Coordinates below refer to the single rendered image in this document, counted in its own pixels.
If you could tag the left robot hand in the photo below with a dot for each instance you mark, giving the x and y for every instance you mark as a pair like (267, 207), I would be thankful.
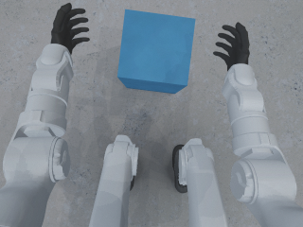
(62, 32)

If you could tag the right robot hand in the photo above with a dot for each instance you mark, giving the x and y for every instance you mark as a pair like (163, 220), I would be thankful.
(239, 51)

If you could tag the robot left thigh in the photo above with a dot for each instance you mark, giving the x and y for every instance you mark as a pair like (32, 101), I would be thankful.
(111, 207)

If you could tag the carton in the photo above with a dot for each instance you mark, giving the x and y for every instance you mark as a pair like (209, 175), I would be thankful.
(155, 51)

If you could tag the robot left upper arm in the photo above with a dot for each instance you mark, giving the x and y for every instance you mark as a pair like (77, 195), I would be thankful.
(33, 165)

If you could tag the left robot forearm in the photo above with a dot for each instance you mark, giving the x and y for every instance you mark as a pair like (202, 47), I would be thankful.
(47, 98)

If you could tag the robot right upper arm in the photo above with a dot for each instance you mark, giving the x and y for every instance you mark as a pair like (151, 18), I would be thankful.
(267, 187)

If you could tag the right robot shin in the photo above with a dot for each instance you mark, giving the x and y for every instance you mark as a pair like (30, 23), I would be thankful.
(195, 141)

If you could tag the right robot forearm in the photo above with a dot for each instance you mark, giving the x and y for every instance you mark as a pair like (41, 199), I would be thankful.
(252, 137)

